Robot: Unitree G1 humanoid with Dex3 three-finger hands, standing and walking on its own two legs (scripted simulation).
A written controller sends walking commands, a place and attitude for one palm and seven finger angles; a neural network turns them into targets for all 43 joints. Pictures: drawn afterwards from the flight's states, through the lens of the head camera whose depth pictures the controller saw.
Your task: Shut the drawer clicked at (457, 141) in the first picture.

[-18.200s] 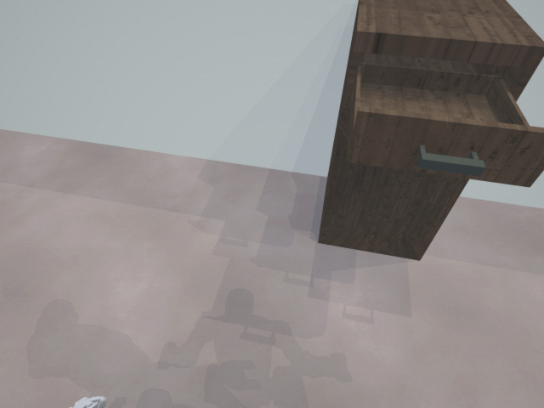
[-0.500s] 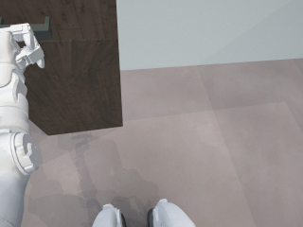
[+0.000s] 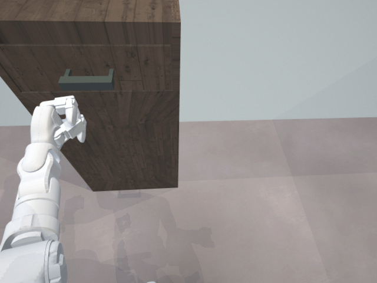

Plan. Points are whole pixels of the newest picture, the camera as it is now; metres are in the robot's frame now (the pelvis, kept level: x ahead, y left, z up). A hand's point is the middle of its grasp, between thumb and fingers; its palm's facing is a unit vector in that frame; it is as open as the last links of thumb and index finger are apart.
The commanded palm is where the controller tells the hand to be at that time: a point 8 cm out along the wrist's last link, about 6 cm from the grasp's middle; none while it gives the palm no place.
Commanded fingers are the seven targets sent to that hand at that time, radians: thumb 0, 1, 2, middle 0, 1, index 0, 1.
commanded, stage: draw the hand back to the body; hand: left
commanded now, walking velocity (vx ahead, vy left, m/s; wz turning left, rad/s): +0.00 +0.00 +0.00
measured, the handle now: (88, 77) +0.59 +0.23 +0.07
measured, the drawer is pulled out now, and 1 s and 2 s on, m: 0.00 0.00 0.00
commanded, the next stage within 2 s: step back with the hand held close in 1.12 s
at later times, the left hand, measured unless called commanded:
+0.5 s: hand (34, 181) +0.28 +0.23 +0.14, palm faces +0.30 -0.92 -0.26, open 3.2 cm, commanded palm +0.23 +0.27 +0.16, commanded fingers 0.00 0.90 0.90 -1.40 -1.60 -1.40 -1.60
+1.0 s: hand out of the picture +0.15 +0.22 +0.20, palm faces +0.42 -0.81 -0.40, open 3.2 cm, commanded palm +0.11 +0.26 +0.21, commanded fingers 0.00 0.90 0.90 -1.40 -1.60 -1.40 -1.60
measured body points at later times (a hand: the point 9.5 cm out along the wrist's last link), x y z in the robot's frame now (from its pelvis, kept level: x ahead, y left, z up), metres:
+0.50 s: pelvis -0.02 -0.01 +0.03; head -0.02 -0.02 +0.48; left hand +0.25 +0.28 +0.16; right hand +0.17 -0.23 -0.06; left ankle -0.02 +0.07 -0.70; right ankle -0.04 -0.11 -0.70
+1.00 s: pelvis -0.01 -0.02 +0.04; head -0.04 -0.06 +0.49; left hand +0.13 +0.26 +0.22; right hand +0.19 -0.24 -0.05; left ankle -0.02 +0.07 -0.70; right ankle -0.04 -0.11 -0.70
